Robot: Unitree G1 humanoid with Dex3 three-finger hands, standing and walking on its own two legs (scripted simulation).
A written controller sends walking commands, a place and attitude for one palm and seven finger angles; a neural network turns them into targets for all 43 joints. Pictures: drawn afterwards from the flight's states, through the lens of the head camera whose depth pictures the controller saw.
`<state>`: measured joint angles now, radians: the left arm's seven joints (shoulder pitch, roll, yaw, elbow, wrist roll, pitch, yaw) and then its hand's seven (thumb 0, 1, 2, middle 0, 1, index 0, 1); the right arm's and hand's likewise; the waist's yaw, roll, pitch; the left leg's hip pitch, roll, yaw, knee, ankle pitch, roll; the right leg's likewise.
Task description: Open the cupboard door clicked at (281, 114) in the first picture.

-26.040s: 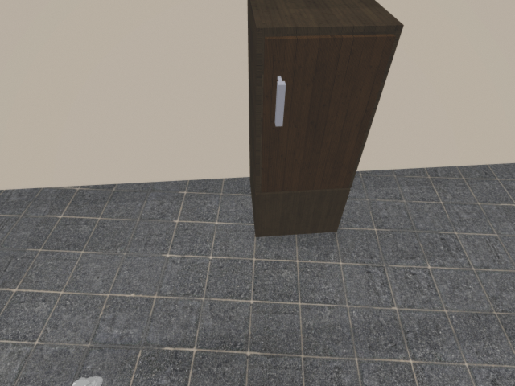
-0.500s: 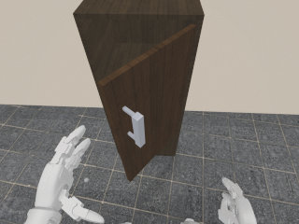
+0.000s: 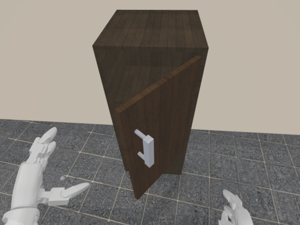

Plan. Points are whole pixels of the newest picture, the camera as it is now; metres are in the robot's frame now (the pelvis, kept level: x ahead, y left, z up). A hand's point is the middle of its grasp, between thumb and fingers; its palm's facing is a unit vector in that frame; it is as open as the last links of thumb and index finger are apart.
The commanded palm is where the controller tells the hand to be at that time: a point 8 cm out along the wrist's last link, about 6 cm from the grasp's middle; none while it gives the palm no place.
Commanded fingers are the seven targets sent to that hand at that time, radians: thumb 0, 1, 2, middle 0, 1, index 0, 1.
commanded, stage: draw the hand back to the body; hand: left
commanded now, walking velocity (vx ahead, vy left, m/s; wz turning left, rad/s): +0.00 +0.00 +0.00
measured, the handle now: (144, 148) +0.34 +0.06 +0.00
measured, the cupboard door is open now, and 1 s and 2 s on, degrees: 51 51 51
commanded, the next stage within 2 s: step back with the hand held close in 0.74 s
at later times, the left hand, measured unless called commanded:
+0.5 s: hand (31, 151) +0.20 +0.26 +0.18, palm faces +0.46 -0.78 -0.43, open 7.9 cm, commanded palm +0.15 +0.29 +0.18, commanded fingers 0.00 0.90 0.90 -0.20 -0.30 -0.20 -0.30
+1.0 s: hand (35, 152) +0.20 +0.25 +0.18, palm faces +0.42 -0.78 -0.46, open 7.4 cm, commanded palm +0.14 +0.29 +0.19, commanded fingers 0.00 0.90 0.90 -0.20 -0.30 -0.20 -0.30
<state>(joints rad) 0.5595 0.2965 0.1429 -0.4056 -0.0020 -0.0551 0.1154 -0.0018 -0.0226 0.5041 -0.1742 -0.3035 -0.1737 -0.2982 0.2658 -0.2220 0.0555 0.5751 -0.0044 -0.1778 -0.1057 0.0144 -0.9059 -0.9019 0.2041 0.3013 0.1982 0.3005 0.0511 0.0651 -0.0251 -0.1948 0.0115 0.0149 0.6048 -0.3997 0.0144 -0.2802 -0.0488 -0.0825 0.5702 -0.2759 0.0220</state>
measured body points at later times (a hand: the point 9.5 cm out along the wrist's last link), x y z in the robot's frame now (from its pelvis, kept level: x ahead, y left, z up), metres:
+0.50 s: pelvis +0.01 +0.00 +0.02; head -0.01 -0.03 +0.46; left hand +0.17 +0.30 +0.20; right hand +0.19 -0.22 -0.07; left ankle -0.05 +0.11 -0.73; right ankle +0.02 -0.14 -0.73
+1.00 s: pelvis -0.01 -0.01 +0.02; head +0.00 -0.02 +0.46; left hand +0.17 +0.29 +0.20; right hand +0.17 -0.24 -0.07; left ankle -0.05 +0.11 -0.73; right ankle +0.02 -0.14 -0.73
